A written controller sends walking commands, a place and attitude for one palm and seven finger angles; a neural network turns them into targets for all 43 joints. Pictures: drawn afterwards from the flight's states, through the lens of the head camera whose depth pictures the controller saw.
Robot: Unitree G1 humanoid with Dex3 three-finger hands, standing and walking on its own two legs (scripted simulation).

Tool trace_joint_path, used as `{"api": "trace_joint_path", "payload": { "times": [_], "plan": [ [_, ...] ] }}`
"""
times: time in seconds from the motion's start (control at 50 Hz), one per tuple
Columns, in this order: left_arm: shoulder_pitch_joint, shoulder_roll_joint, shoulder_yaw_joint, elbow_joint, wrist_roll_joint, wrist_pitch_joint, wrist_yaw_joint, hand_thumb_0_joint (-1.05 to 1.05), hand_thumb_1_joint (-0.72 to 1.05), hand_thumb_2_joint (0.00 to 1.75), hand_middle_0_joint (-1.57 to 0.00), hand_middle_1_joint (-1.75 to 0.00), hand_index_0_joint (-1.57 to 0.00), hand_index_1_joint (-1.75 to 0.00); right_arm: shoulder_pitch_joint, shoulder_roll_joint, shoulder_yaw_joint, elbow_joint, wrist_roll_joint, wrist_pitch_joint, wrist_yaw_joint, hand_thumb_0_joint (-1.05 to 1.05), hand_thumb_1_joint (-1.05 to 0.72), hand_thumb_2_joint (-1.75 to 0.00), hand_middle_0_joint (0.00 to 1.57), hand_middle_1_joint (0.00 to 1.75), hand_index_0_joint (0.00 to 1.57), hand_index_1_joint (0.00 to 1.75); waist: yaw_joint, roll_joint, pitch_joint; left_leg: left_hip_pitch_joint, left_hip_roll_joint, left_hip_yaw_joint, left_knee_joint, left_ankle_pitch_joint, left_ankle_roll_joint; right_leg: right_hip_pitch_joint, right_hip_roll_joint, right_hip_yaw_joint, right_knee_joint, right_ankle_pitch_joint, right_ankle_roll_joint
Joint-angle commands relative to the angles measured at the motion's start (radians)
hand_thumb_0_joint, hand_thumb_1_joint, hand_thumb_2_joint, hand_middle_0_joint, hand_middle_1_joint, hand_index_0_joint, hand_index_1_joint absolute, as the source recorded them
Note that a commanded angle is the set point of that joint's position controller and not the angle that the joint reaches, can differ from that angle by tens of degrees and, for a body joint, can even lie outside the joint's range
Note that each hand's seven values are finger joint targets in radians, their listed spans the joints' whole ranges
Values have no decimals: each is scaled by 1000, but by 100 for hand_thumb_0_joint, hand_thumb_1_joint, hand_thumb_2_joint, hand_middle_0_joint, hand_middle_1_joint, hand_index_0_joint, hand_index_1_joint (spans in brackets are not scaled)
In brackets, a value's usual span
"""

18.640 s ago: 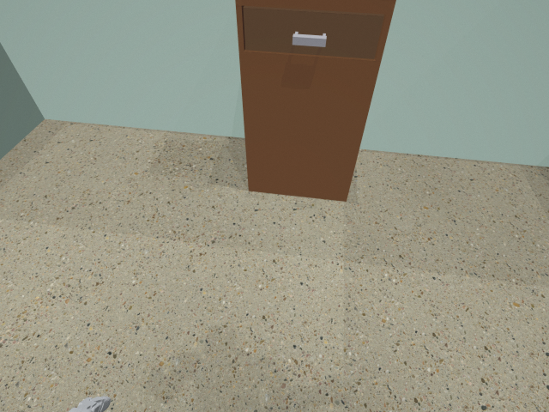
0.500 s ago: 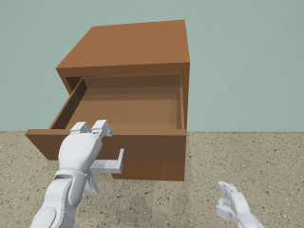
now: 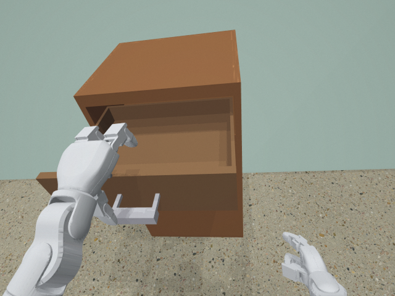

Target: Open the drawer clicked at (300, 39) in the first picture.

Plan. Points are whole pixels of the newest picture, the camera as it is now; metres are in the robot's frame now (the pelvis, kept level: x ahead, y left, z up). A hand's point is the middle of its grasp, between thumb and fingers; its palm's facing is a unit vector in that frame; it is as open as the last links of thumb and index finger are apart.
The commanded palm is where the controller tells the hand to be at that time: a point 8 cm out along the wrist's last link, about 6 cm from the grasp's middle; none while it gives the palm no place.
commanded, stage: lift the hand off the handle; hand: left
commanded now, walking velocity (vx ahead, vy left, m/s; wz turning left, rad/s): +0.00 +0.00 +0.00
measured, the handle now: (135, 206) +0.29 +0.21 +0.03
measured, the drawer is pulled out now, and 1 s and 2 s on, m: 0.29 0.29 0.29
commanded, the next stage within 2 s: draw the hand back to the body in 0.06 s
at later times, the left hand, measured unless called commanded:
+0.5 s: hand (89, 192) +0.23 +0.22 +0.17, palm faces +0.18 -0.08 -0.98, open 13.8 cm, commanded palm +0.18 +0.23 +0.22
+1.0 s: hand (69, 187) +0.20 +0.22 +0.22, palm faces +0.40 -0.85 -0.34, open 13.2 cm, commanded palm +0.15 +0.26 +0.22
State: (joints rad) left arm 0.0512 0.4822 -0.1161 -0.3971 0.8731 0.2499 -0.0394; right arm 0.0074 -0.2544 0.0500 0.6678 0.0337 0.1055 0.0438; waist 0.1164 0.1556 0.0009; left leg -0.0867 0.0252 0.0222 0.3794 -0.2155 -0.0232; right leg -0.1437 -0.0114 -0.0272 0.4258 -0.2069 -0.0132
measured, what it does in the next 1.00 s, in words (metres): stands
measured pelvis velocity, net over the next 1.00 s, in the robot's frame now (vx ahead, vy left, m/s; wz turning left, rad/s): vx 0.00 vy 0.01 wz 0.00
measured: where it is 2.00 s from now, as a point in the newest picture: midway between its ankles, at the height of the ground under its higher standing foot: outside the picture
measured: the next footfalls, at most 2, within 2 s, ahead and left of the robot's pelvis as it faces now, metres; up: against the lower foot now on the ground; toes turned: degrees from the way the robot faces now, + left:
none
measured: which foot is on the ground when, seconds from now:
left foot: down 0.00-1.00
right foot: down 0.00-1.00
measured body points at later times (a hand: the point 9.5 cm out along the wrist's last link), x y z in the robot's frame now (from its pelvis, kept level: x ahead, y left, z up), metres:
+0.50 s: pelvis -0.01 +0.00 +0.00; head -0.03 -0.06 +0.44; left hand +0.21 +0.23 +0.22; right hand +0.22 -0.19 -0.10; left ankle +0.00 +0.14 -0.74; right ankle +0.02 -0.11 -0.74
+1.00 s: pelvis +0.00 +0.01 +0.00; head -0.02 +0.00 +0.45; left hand +0.17 +0.26 +0.23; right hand +0.20 -0.19 -0.08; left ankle +0.00 +0.14 -0.74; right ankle +0.02 -0.11 -0.74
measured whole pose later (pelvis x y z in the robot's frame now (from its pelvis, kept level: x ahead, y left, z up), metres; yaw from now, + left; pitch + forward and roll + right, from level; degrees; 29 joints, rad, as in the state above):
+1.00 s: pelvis +0.00 +0.01 +0.00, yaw +0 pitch -6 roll -1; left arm 0.34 0.32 0.26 -0.56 -0.01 -0.16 0.10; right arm 0.15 -0.19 0.06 0.64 -0.01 -0.14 -0.06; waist 0.07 0.05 0.07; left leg -0.07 0.04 0.02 0.42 -0.24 -0.02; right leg -0.09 0.00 -0.03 0.39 -0.19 -0.01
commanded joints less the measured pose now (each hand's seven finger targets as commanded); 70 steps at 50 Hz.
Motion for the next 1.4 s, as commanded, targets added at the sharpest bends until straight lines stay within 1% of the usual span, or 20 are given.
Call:
{"api": "trace_joint_path", "payload": {
  "times": [0.0,0.1,0.14,0.16,0.2,0.24,0.36,0.5,0.54,0.68,0.74,0.76,0.78,0.8,0.84,0.86,0.96,1.1,1.34,1.38],
  "plan": [
    [-179,137,127,-140,-5,22,5,0,-50,30,-30,-120,-30,-120,-229,-65,-25,-191,10,-44,0,0,-90,-90,20,30,20,30,8,-155,-125,-57,-39,17,-51,163,40,91,15,29,-70,106,-1],
    [-183,178,161,-183,4,2,-5,0,-50,30,-30,-120,-30,-120,-228,-67,-25,-208,7,-45,-4,0,-90,-90,20,30,20,30,12,-158,-159,-59,-44,21,-39,141,45,104,10,41,-65,80,1],
    [-216,259,244,-215,-7,-17,12,0,-50,30,-30,-120,-30,-120,-237,-68,-24,-208,9,-54,-8,0,-90,-90,20,30,20,30,15,-129,-173,-60,-39,13,-31,123,42,104,15,56,-63,64,-3],
    [-213,199,192,-174,6,-19,11,0,-50,30,-30,-120,-30,-120,-226,-55,-16,-209,1,-62,-7,0,-90,-90,20,30,20,30,21,-135,-175,-64,-48,20,-25,134,44,106,6,46,-58,57,-3],
    [-189,222,230,-129,-9,-29,22,0,-50,30,-30,-120,-30,-120,-204,-68,-25,-191,1,-57,-15,0,-90,-90,20,30,20,30,16,-148,-124,-71,-46,15,-37,111,41,76,10,47,-76,33,-1],
    [-222,248,254,-197,-30,-43,31,0,-50,30,-30,-120,-30,-120,-227,-68,-27,-202,9,-71,-18,0,-90,-90,20,30,20,30,13,-94,-157,-51,-44,10,-27,104,39,76,12,62,-78,26,-3],
    [-145,216,229,-179,-29,-61,22,0,-50,30,-30,-120,-30,-120,-205,-63,-25,-202,-1,-96,-24,0,-90,-90,20,30,20,30,15,-129,-166,-52,-51,15,-20,120,42,88,2,43,-69,39,2],
    [-86,250,276,-174,-34,-83,27,0,-50,30,-30,-120,-30,-120,-184,-78,-33,-190,-4,-93,-35,0,-90,-90,20,30,20,30,14,-136,-115,-64,-45,5,-40,94,39,64,9,30,-80,15,2],
    [-127,294,319,-221,-48,-92,36,0,-50,30,-30,-120,-30,-120,-198,-78,-32,-196,1,-104,-37,0,-90,-90,20,30,20,30,14,-85,-130,-61,-38,-4,-38,75,36,68,12,42,-77,1,-3],
    [-23,245,294,-196,-55,-102,35,0,-50,30,-30,-120,-30,-120,-172,-72,-36,-185,-4,-103,-37,0,-90,-90,20,30,20,30,9,-111,-112,-63,-41,-6,-50,93,36,69,12,19,-76,16,-1],
    [-21,312,360,-262,-69,-103,35,0,-50,30,-30,-120,-30,-120,-188,-86,-34,-205,3,-108,-41,0,-90,-90,20,30,20,30,15,-87,-134,-69,-33,-8,-39,87,33,85,14,28,-64,36,1],
    [-65,-103,327,-389,-768,-264,69,0,-47,32,-30,-118,-30,-118,-103,12,-28,-292,-6,-183,-61,0,-90,-90,20,30,20,30,-81,-292,-69,33,-7,13,-3,7,71,1,28,-17,-110,5,-1],
    [106,21,415,-238,-796,-325,103,0,-43,33,-29,-115,-29,-115,-84,-29,-27,-233,-23,-219,-82,0,-90,-90,20,30,20,30,-74,-369,-23,25,11,7,-4,-49,71,-31,26,-7,-124,-61,4],
    [188,39,494,-264,-875,-356,118,0,-40,34,-29,-113,-29,-113,-61,-48,-35,-216,-30,-228,-99,0,-90,-90,20,30,20,30,-54,-317,-16,10,5,10,-16,-38,64,-20,18,-2,-150,-69,6],
    [94,125,568,-403,-908,-424,149,0,-32,37,-29,-109,-29,-109,-53,-61,-38,-191,-38,-271,-116,0,-90,-90,20,30,20,30,-53,-136,-65,29,7,16,-20,-40,43,9,3,14,-142,-60,3],
    [73,43,515,-431,-899,-451,157,0,-29,39,-29,-107,-29,-107,-39,-29,-28,-201,-47,-293,-115,0,-90,-90,20,30,20,30,-44,-70,-111,37,-4,16,-28,0,42,45,-1,1,-129,-29,-4],
    [155,-28,482,-306,-918,-462,162,0,-12,47,-27,-95,-27,-95,-7,-39,-39,-180,-46,-307,-121,0,-90,-90,20,30,20,30,-52,-72,26,-8,7,15,-48,27,35,28,3,-2,-147,-10,-5],
    [260,1,509,-412,-916,-483,162,0,13,57,-25,-80,-25,-80,11,-60,-57,-188,-52,-331,-107,0,-90,-90,20,30,20,30,-38,-59,-86,6,7,7,-18,180,31,107,7,-11,-83,156,-11],
    [319,34,587,-375,-931,-463,163,0,55,75,-22,-52,-22,-52,27,-66,-73,-180,-41,-313,-112,0,-90,-90,20,30,20,30,-45,-76,-65,12,16,15,-7,235,21,78,17,-13,-85,208,-7],
    [330,23,585,-344,-934,-456,161,0,62,78,-22,-48,-22,-48,31,-62,-71,-182,-41,-303,-113,0,-90,-90,20,30,20,30,-45,-133,-56,1,17,10,-13,223,24,77,17,-18,-85,197,-4]
  ]
}}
